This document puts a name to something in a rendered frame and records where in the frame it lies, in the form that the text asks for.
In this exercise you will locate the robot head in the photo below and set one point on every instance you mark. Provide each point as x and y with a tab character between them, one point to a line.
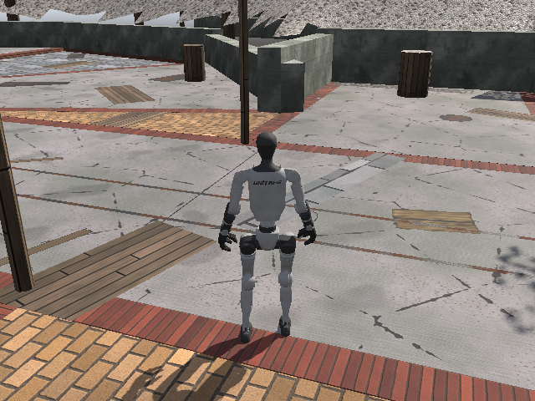
266	145

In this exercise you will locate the left robot forearm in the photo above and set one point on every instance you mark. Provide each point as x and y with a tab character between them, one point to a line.
227	222

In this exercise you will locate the right robot upper arm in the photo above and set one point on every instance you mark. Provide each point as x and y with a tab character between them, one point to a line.
293	176

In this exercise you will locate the right robot hand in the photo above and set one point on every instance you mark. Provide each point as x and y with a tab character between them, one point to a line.
303	232

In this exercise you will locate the robot right thigh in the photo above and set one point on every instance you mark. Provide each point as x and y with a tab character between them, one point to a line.
287	245

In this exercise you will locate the left robot upper arm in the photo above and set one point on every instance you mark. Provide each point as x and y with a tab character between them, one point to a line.
240	177

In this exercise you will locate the left robot hand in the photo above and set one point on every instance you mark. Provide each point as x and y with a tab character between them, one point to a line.
222	239

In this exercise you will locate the right robot forearm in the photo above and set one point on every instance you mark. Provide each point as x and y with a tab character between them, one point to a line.
307	219

